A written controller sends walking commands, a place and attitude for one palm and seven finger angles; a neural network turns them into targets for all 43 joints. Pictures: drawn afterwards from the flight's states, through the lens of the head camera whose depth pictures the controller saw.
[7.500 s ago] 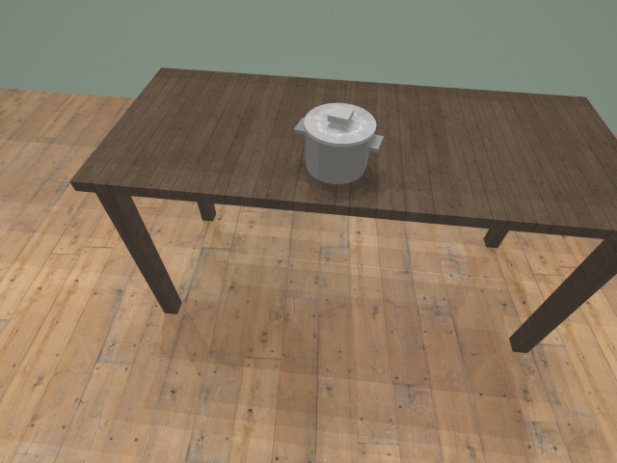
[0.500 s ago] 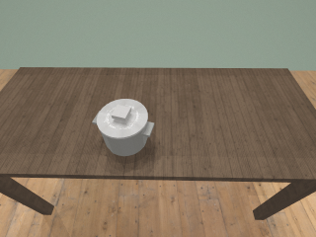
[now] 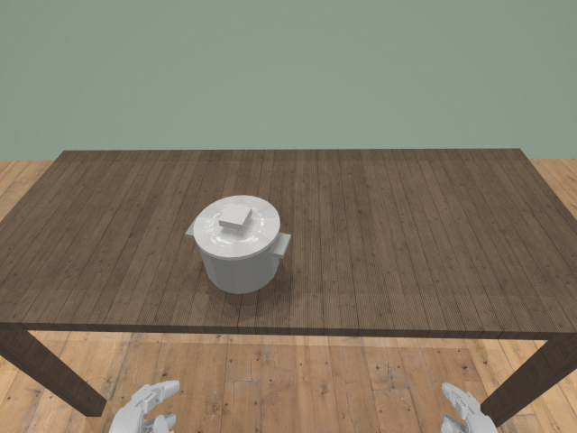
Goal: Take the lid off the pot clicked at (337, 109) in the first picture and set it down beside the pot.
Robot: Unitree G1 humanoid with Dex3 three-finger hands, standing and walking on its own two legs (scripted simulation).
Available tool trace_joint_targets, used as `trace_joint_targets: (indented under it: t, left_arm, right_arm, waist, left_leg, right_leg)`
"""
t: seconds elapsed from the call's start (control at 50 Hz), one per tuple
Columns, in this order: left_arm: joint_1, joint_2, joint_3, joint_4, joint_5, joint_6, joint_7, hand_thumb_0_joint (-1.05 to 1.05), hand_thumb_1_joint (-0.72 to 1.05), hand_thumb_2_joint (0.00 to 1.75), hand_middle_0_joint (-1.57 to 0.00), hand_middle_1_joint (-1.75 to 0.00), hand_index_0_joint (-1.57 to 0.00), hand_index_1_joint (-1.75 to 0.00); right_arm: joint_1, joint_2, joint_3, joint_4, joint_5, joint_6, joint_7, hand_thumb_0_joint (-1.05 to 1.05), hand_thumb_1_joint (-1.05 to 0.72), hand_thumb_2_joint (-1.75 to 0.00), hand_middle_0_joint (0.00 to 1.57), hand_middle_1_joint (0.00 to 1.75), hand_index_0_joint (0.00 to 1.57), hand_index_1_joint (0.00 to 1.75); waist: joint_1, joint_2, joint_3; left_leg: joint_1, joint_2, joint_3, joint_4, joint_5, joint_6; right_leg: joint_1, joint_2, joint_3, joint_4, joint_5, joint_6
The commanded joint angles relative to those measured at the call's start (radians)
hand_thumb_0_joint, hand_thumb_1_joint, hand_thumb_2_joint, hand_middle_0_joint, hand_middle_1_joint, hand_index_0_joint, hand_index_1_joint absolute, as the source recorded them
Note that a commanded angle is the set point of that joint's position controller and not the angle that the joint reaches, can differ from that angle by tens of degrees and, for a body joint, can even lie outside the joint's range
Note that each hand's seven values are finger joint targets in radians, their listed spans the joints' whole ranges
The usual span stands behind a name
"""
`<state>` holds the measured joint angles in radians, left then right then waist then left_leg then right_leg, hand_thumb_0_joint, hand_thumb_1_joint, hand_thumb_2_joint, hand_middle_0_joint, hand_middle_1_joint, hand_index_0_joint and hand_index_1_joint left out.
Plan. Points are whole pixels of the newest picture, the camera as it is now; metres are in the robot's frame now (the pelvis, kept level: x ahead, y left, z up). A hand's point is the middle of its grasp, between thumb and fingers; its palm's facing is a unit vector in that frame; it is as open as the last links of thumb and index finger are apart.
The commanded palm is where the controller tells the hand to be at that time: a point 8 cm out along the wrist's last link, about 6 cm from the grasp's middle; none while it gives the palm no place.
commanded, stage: lift the closed hand beside the body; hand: left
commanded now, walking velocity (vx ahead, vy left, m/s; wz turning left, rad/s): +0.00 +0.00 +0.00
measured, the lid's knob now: (235, 216) +0.48 +0.12 +0.03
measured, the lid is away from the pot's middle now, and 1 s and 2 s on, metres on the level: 0.00 0.00 0.00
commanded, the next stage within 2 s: raise the hand higher, near the body in 0.36 s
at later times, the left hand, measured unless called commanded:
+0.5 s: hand out of the picture +0.12 +0.25 -0.05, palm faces +0.27 -0.90 -0.35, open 3.1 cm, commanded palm +0.08 +0.29 -0.02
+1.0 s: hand (86, 401) +0.16 +0.25 +0.04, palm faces +0.30 -0.87 -0.39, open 3.1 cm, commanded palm +0.11 +0.29 +0.07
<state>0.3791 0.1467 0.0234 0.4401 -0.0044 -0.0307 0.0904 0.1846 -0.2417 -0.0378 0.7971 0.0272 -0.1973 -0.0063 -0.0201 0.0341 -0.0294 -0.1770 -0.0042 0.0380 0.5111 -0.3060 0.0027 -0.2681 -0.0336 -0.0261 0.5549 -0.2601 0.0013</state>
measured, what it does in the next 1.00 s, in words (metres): stands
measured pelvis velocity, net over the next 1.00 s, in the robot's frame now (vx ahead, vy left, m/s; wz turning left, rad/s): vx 0.02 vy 0.02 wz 0.03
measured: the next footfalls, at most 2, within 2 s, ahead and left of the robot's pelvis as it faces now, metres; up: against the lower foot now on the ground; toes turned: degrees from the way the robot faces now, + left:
none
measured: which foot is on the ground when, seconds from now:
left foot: down 0.00-1.00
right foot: down 0.00-1.00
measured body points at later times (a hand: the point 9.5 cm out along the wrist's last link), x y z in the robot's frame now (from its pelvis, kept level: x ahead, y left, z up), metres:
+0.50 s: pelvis +0.00 +0.01 -0.01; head +0.02 +0.01 +0.44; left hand +0.10 +0.29 -0.03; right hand +0.18 -0.19 -0.10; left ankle -0.02 +0.12 -0.73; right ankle +0.02 -0.12 -0.73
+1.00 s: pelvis +0.02 +0.02 +0.00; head +0.02 +0.01 +0.45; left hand +0.14 +0.30 +0.06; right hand +0.22 -0.19 -0.08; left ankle -0.02 +0.12 -0.73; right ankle +0.02 -0.12 -0.73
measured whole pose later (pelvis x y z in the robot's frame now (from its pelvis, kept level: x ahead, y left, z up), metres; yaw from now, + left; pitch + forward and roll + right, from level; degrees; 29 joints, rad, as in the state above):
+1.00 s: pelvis +0.02 +0.02 +0.00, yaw +2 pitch -2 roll -1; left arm 0.66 0.26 0.14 -0.26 0.01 -0.06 0.10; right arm 0.21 -0.19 0.00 0.61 0.01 -0.19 -0.06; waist 0.06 0.04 0.01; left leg -0.17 -0.01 0.01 0.55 -0.36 0.03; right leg -0.22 -0.04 -0.05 0.53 -0.28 0.03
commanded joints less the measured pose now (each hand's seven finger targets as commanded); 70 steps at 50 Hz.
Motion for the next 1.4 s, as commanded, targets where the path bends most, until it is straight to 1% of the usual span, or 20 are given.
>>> trace_joint_targets:
  t: [0.0,0.02,0.04,0.1,0.22,0.3,0.34,0.4,0.52,0.6,0.68,0.8,0.92,1.04,1.12,1.22,1.32,1.34,1.36,1.38]
  left_arm:
    - [0.093,0.214,0.108,-0.414,-0.010,-0.086,-0.008,0.00,0.90,0.90,-0.82,-0.97,-0.82,-0.97]
    - [0.030,0.239,0.141,-0.433,-0.011,-0.093,0.005,0.00,0.90,0.90,-0.86,-1.02,-0.86,-1.02]
    - [0.011,0.202,0.114,-0.421,-0.009,-0.091,0.009,0.00,0.90,0.90,-0.90,-1.07,-0.90,-1.07]
    - [-0.006,0.140,0.063,-0.374,-0.008,-0.081,0.009,0.00,0.90,0.90,-1.04,-1.21,-1.04,-1.21]
    - [0.079,0.167,0.086,-0.490,-0.009,-0.072,0.006,0.00,0.90,0.90,-1.30,-1.50,-1.30,-1.50]
    - [0.113,0.173,0.113,-0.410,0.002,-0.050,0.007,0.00,0.90,0.90,-1.30,-1.50,-1.30,-1.50]
    - [0.126,0.188,0.132,-0.431,0.002,-0.052,0.003,0.00,0.90,0.90,-1.30,-1.50,-1.30,-1.50]
    - [0.163,0.227,0.173,-0.535,0.006,-0.054,0.011,0.00,0.90,0.90,-1.30,-1.50,-1.30,-1.50]
    - [0.228,0.201,0.158,-0.562,0.010,-0.044,0.012,0.00,0.90,0.90,-1.30,-1.50,-1.30,-1.50]
    - [0.266,0.220,0.162,-0.734,0.010,-0.059,0.020,0.00,0.90,0.90,-1.30,-1.50,-1.30,-1.50]
    - [0.343,0.226,0.197,-0.696,0.013,-0.051,0.027,0.00,0.90,0.90,-1.30,-1.50,-1.30,-1.50]
    - [0.290,0.228,0.175,-0.903,0.011,-0.082,0.019,0.00,0.90,0.90,-1.30,-1.50,-1.30,-1.50]
    - [0.291,0.231,0.199,-0.885,0.011,-0.086,0.019,0.00,0.90,0.90,-1.30,-1.50,-1.30,-1.50]
    - [0.268,0.262,0.237,-0.989,0.002,-0.107,0.023,0.00,0.90,0.90,-1.30,-1.50,-1.30,-1.50]
    - [0.252,0.262,0.256,-0.948,-0.002,-0.109,0.019,0.00,0.90,0.90,-1.30,-1.50,-1.30,-1.50]
    - [0.182,0.298,0.287,-1.048,-0.009,-0.133,0.019,0.00,0.90,0.90,-1.30,-1.50,-1.30,-1.50]
    - [0.166,0.301,0.306,-1.071,-0.016,-0.141,0.019,0.00,0.90,0.90,-1.30,-1.50,-1.30,-1.50]
    - [0.116,0.515,0.261,-1.069,0.442,-0.054,0.060,0.00,0.88,0.89,-1.28,-1.49,-1.28,-1.49]
    - [0.129,0.420,0.251,-1.097,0.455,-0.005,0.082,0.00,0.85,0.89,-1.25,-1.47,-1.25,-1.47]
    - [0.117,0.419,0.244,-1.078,0.460,0.023,0.090,0.00,0.83,0.90,-1.24,-1.45,-1.24,-1.45]
  right_arm:
    - [-0.130,-0.093,-0.012,-0.305,0.005,-0.071,-0.013,0.00,-0.90,-0.90,0.20,0.30,0.20,0.30]
    - [-0.107,-0.089,-0.010,-0.311,0.003,-0.069,-0.024,0.00,-0.90,-0.90,0.20,0.30,0.20,0.30]
    - [-0.095,-0.079,-0.006,-0.317,0.001,-0.066,-0.032,0.00,-0.90,-0.90,0.20,0.30,0.20,0.30]
    - [-0.070,-0.076,-0.001,-0.339,-0.001,-0.043,-0.047,0.00,-0.90,-0.90,0.20,0.30,0.20,0.30]
    - [-0.059,-0.079,0.006,-0.375,-0.012,-0.042,-0.062,0.00,-0.90,-0.90,0.20,0.30,0.20,0.30]
    - [-0.076,-0.084,0.008,-0.364,-0.013,-0.018,-0.065,0.00,-0.90,-0.90,0.20,0.30,0.20,0.30]
    - [-0.085,-0.082,0.009,-0.367,-0.013,-0.017,-0.066,0.00,-0.90,-0.90,0.20,0.30,0.20,0.30]
    - [-0.094,-0.072,0.013,-0.368,-0.016,-0.033,-0.068,0.00,-0.90,-0.90,0.20,0.30,0.20,0.30]
    - [-0.101,-0.070,0.006,-0.347,-0.015,-0.043,-0.067,0.00,-0.90,-0.90,0.20,0.30,0.20,0.30]
    - [-0.100,-0.063,0.007,-0.347,-0.016,-0.071,-0.065,0.00,-0.90,-0.90,0.20,0.30,0.20,0.30]
    - [-0.108,-0.054,-0.004,-0.327,-0.012,-0.062,-0.066,0.00,-0.90,-0.90,0.20,0.30,0.20,0.30]
    - [-0.101,-0.051,0.006,-0.357,-0.013,-0.069,-0.060,0.00,-0.90,-0.90,0.20,0.30,0.20,0.30]
    - [-0.105,-0.046,0.006,-0.354,-0.015,-0.052,-0.062,0.00,-0.90,-0.90,0.20,0.30,0.20,0.30]
    - [-0.102,-0.043,0.015,-0.357,-0.021,-0.061,-0.060,0.00,-0.90,-0.90,0.20,0.30,0.20,0.30]
    - [-0.113,-0.043,0.012,-0.347,-0.021,-0.050,-0.062,0.00,-0.90,-0.90,0.20,0.30,0.20,0.30]
    - [-0.114,-0.047,0.019,-0.351,-0.022,-0.059,-0.060,0.00,-0.90,-0.90,0.20,0.30,0.20,0.30]
    - [-0.117,-0.045,0.023,-0.345,-0.021,-0.058,-0.055,0.00,-0.90,-0.90,0.20,0.30,0.20,0.30]
    - [-0.149,-0.123,0.033,-0.349,-0.051,0.010,-0.039,0.00,-0.90,-0.90,0.20,0.30,0.20,0.30]
    - [-0.167,-0.084,0.025,-0.396,-0.049,0.053,-0.026,0.00,-0.90,-0.90,0.20,0.30,0.20,0.30]
    - [-0.187,-0.083,0.027,-0.395,-0.038,0.078,-0.020,0.00,-0.90,-0.90,0.20,0.30,0.20,0.30]
  waist:
    - [0.064,-0.041,0.073]
    - [0.052,-0.001,0.059]
    - [0.040,0.035,0.057]
    - [0.011,0.009,0.071]
    - [0.038,0.014,-0.073]
    - [0.033,-0.071,-0.001]
    - [0.047,-0.059,-0.006]
    - [0.068,0.038,-0.079]
    - [0.064,-0.055,-0.050]
    - [0.083,0.022,-0.097]
    - [0.083,-0.032,-0.029]
    - [0.080,0.054,-0.043]
    - [0.079,-0.001,0.004]
    - [0.090,0.046,-0.031]
    - [0.085,-0.033,-0.001]
    - [0.090,0.033,-0.027]
    - [0.091,0.016,-0.021]
    - [0.092,0.056,0.021]
    - [0.100,0.089,0.027]
    - [0.091,0.057,0.057]
  left_leg:
    - [-0.128,-0.009,-0.006,-0.090,-0.011,0.010]
    - [-0.113,-0.010,-0.004,-0.081,-0.014,0.012]
    - [-0.102,-0.013,0.001,-0.072,-0.005,0.013]
    - [-0.114,-0.019,-0.001,-0.047,-0.028,0.014]
    - [-0.079,-0.017,-0.020,-0.031,0.082,0.019]
    - [-0.143,-0.012,-0.032,-0.022,0.102,0.017]
    - [-0.148,-0.011,-0.036,-0.024,0.101,0.019]
    - [-0.105,-0.006,-0.041,-0.023,0.157,0.015]
    - [-0.121,0.008,-0.057,-0.016,0.198,0.019]
    - [-0.066,0.017,-0.070,-0.028,0.247,0.016]
    - [-0.080,0.025,-0.066,-0.032,0.283,0.010]
    - [-0.025,0.028,-0.063,-0.042,0.335,0.006]
    - [-0.029,0.030,-0.054,-0.056,0.311,0.007]
    - [0.003,0.028,-0.055,-0.075,0.280,0.009]
    - [-0.004,0.029,-0.041,-0.078,0.266,0.017]
    - [0.019,0.024,-0.040,-0.087,0.251,0.018]
    - [0.031,0.025,-0.036,-0.089,0.273,0.018]
    - [-0.098,0.003,-0.039,-0.071,0.271,0.021]
    - [-0.110,0.007,-0.030,-0.075,0.264,0.015]
    - [-0.128,0.007,-0.033,-0.071,0.249,0.018]
  right_leg:
    - [0.024,-0.009,0.000,-0.146,-0.112,-0.015]
    - [0.021,-0.006,0.005,-0.142,-0.100,-0.018]
    - [0.010,-0.001,0.006,-0.136,-0.075,-0.019]
    - [-0.036,0.008,-0.005,-0.136,-0.070,-0.017]
    - [0.044,0.010,-0.021,-0.083,0.063,-0.021]
    - [0.016,0.013,-0.038,-0.066,0.084,-0.016]
    - [0.022,0.009,-0.039,-0.059,0.071,-0.017]
    - [0.060,0.004,-0.039,-0.044,0.101,-0.024]
    - [0.040,0.006,-0.052,-0.033,0.111,-0.016]
    - [0.071,0.001,-0.051,-0.034,0.112,-0.018]
    - [0.063,0.006,-0.054,-0.045,0.138,-0.016]
    - [0.081,0.002,-0.047,-0.061,0.166,-0.015]
    - [0.081,0.008,-0.050,-0.085,0.168,-0.015]
    - [0.117,0.007,-0.043,-0.103,0.153,-0.017]
    - [0.113,0.010,-0.040,-0.122,0.171,-0.013]
    - [0.136,0.006,-0.029,-0.137,0.162,-0.015]
    - [0.146,0.007,-0.029,-0.144,0.190,-0.015]
    - [0.033,0.029,0.018,-0.098,0.181,-0.028]
    - [0.043,0.014,-0.024,-0.091,0.154,-0.042]
    - [0.032,0.017,-0.012,-0.097,0.145,-0.045]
